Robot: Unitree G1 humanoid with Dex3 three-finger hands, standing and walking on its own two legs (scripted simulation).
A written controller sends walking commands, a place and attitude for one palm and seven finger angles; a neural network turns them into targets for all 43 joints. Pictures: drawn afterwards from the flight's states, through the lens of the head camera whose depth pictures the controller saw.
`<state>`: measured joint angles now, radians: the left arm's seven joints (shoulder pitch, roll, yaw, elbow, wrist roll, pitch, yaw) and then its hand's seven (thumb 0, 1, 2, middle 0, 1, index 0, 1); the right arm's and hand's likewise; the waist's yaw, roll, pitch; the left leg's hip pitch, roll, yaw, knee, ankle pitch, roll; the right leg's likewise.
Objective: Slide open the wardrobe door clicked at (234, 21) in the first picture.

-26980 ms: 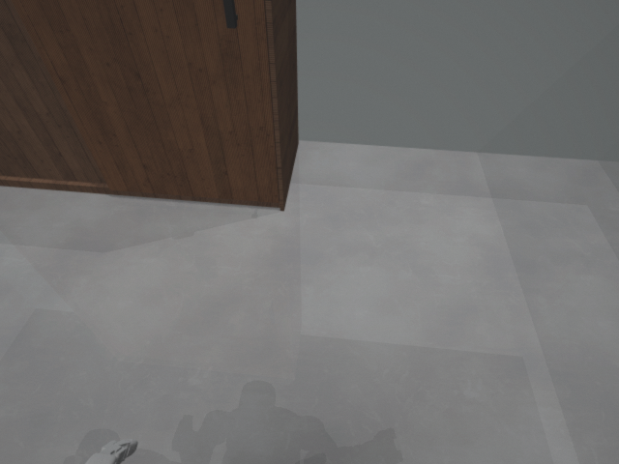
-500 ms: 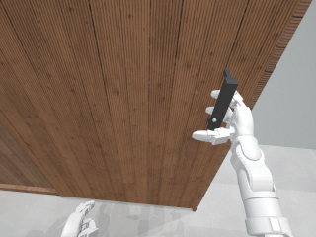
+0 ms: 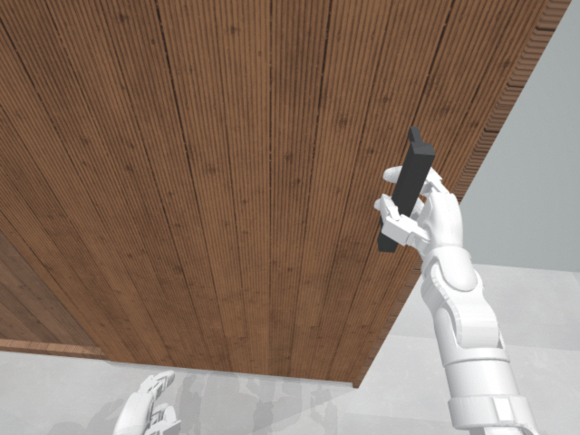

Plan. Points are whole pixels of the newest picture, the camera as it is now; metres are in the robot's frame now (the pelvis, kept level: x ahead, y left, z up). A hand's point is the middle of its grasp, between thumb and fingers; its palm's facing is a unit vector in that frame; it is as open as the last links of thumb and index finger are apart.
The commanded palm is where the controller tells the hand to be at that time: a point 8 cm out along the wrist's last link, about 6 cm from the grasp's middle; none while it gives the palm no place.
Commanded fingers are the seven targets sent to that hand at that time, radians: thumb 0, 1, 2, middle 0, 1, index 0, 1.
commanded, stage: grip the handle and tug to test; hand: right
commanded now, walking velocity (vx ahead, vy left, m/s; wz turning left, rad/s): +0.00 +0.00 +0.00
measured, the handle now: (399, 192) +0.42 -0.13 +0.14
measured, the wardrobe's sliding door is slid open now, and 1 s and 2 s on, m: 0.00 0.00 0.00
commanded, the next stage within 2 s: tug the door sideways, standing still in 0.70 s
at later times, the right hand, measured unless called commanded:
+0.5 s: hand (390, 219) +0.37 -0.10 +0.15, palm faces +0.02 +1.00 +0.01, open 6.0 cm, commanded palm +0.32 -0.15 +0.15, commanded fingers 0.00 -0.90 -0.90 0.45 1.40 0.45 1.40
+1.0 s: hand (389, 220) +0.36 -0.10 +0.15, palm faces +0.03 +1.00 +0.00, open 6.1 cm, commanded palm +0.34 -0.13 +0.15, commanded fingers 0.00 -0.90 -0.90 0.45 1.40 0.45 1.40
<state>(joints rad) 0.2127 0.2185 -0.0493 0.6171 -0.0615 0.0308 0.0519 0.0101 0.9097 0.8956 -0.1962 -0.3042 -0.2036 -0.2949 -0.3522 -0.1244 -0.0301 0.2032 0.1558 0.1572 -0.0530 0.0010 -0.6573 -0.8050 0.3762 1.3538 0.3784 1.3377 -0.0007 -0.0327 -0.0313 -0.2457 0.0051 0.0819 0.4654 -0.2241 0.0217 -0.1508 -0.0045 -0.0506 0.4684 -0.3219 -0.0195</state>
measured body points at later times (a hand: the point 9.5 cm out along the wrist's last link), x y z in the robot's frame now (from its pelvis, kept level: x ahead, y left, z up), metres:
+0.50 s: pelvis +0.00 +0.00 +0.00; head -0.01 +0.01 +0.45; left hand +0.15 +0.23 -0.10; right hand +0.36 -0.16 +0.15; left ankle +0.01 +0.11 -0.74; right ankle -0.05 -0.10 -0.74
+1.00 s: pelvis +0.04 +0.00 +0.00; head +0.05 +0.01 +0.45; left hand +0.22 +0.22 -0.10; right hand +0.36 -0.16 +0.15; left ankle +0.01 +0.11 -0.74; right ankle -0.05 -0.10 -0.74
